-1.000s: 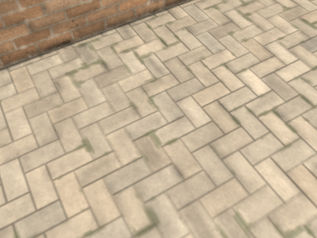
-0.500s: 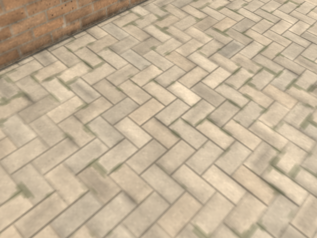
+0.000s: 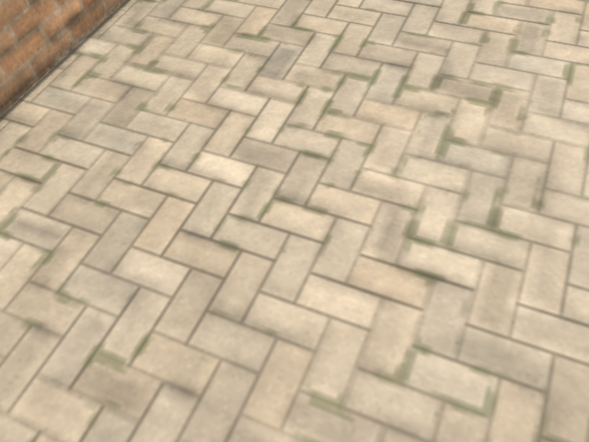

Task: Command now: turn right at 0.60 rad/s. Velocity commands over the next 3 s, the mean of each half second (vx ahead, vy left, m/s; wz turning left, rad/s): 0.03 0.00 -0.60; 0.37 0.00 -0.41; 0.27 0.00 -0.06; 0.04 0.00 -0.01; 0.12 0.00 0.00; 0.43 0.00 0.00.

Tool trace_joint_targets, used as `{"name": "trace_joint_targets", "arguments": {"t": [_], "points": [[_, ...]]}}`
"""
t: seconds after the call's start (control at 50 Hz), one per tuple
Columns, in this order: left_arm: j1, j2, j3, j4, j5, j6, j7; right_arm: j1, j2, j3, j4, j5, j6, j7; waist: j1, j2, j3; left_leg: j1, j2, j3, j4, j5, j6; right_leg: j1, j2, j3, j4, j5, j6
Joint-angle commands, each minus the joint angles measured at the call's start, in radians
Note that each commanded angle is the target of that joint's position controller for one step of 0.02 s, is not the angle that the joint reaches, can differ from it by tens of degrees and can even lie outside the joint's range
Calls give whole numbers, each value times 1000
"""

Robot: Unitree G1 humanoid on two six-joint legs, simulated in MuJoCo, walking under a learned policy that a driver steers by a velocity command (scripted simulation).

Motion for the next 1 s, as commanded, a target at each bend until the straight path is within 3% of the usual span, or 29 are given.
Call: {"name": "trace_joint_targets", "arguments": {"t": [0.02, 0.12, 0.24, 0.34, 0.38, 0.4, 0.42, 0.44, 0.46, 0.48, 0.5, 0.54, 0.6, 0.7, 0.78, 0.84, 0.86, 0.88, 0.9, 0.92, 0.94, 0.96, 0.98, 1.0], "points": [[-4, 157, 41, -57, -6, -16, 8, 21, -96, -27, -53, -4, -9, 8, 3, -150, -107, -88, -5, -39, 61, 60, -12, 129, -224, 248, -147, 464, -132], [63, 175, 50, -40, 2, -19, 10, -39, -81, -21, -75, 1, 1, 1, 37, -166, -89, -130, -16, -57, -58, 54, -21, 161, -222, 338, -148, 346, -146], [84, 197, 60, -38, 14, -17, 10, -86, -77, -13, -98, 11, -10, -7, 50, -157, -100, -55, -50, -77, -186, 24, -5, 124, -215, 443, -115, 336, -156], [47, 200, 65, -36, 14, -13, 4, -61, -82, -5, -105, 25, -27, -17, 28, -172, -115, 99, -90, -90, -347, 11, 25, 78, -187, 525, -82, 421, -125], [2, 190, 63, -37, 5, -12, 4, 0, -76, -1, -90, 25, -37, -27, -18, -165, -112, 244, -94, -89, -548, 103, 38, 15, -143, 527, -56, 361, -71], [-8, 173, 58, -40, -4, -13, 7, 48, -89, -4, -77, 15, -46, -35, -42, -127, -130, 375, -54, -112, -693, 153, 51, -70, -92, 495, -20, 136, -26], [45, 95, 39, -46, -5, -18, 5, 43, -162, -16, -85, 3, -49, -44, -9, 77, -154, 501, 166, -334, -800, -15, 103, -216, 18, 349, 158, -270, 30], [64, 105, 40, -46, 12, -20, 12, -3, -237, -29, -110, -6, -44, -38, -8, 168, -111, 461, 336, -589, -878, -202, 187, -379, 155, 151, 361, -339, 47], [29, 178, 55, -48, 42, -21, 12, -1, -210, -29, -94, -17, -41, -30, 0, 101, -60, 355, 348, -568, -866, -252, 231, -385, 50, 140, 475, -266, 48], [27, 186, 61, -36, 42, -23, 0, -30, -149, -13, -96, -8, -43, -23, 16, 78, -22, 322, 292, -495, -873, -253, 220, -387, 28, 133, 524, -206, 52], [45, 173, 59, -18, 40, -22, -14, -52, -121, -5, -97, -3, -48, -19, 27, 86, 3, 317, 236, -403, -881, -202, 196, -396, 20, 115, 566, -152, 63], [67, 157, 54, 3, 38, -20, -40, -36, -105, -1, -94, 0, -62, -19, 21, 107, -13, 361, 188, -292, -884, -108, 182, -419, -1, 70, 639, -90, 82], [-8, 128, 42, -15, 32, -25, -60, 56, -116, -12, -58, -1, -89, -7, -19, 68, -2, 433, 202, -227, -894, -23, 189, -491, -32, 55, 627, -31, 98], [-97, 96, 30, -32, 34, -34, -68, 154, -114, -22, -3, -3, -118, 6, -60, 55, 20, 495, 233, -156, -911, 72, 210, -537, -59, 50, 494, 17, 107], [-167, 59, 7, -49, 36, -50, -72, 171, -109, -22, 33, -4, -132, 18, -62, 73, 35, 434, 227, -58, -892, 180, 204, -420, -74, -15, 283, 29, 82], [-204, 56, -5, -66, 39, -58, -69, 213, -122, -24, 71, 0, -127, 23, -61, 106, 32, 380, 241, -23, -843, 353, 201, -258, -64, -112, 152, -35, 37], [-179, 61, -4, -62, 38, -63, -63, 222, -131, -26, 84, 4, -122, 25, -42, 105, 23, 370, 255, -23, -808, 445, 199, -192, -50, -128, 117, -39, 14], [-103, 64, -1, -38, 39, -72, -54, 212, -136, -25, 93, 10, -117, 24, 7, 83, -5, 353, 245, 6, -716, 599, 188, -77, -25, -137, 52, -10, -10], [46, 83, 11, 20, 46, -86, -41, 209, -121, -17, 99, 15, -114, 25, 77, 12, -91, 315, 195, 70, -519, 732, 164, 122, 3, -137, -16, 34, -31], [220, 147, 32, 64, 61, -96, -25, 196, -88, -1, 75, 16, -116, 27, 152, -88, -226, 171, 143, 118, -256, 563, 133, 362, -144, 39, -56, -108, -61], [306, 278, 57, 71, 53, -98, -8, 213, 21, 24, 9, 18, -120, 40, 139, -362, -314, -158, -24, 139, 69, -65, 82, 560, -458, 559, -188, -263, -160], [269, 254, 53, 73, 24, -98, -2, 165, -88, -5, 28, 2, -112, 28, 141, -206, -261, -227, -7, -21, 186, -78, 99, 475, -458, 626, -223, -171, -172], [186, 199, 37, 69, 21, -98, 1, 138, -93, -10, 24, 12, -116, 34, 92, -148, -156, -240, 44, -46, 195, 15, 113, 387, -413, 460, -201, -54, -159], [130, 139, 20, 65, 22, -103, -2, 130, -75, -3, 32, 17, -122, 40, 60, -113, -102, -203, 71, -40, 145, 84, 113, 289, -360, 349, -218, 86, -137]]}}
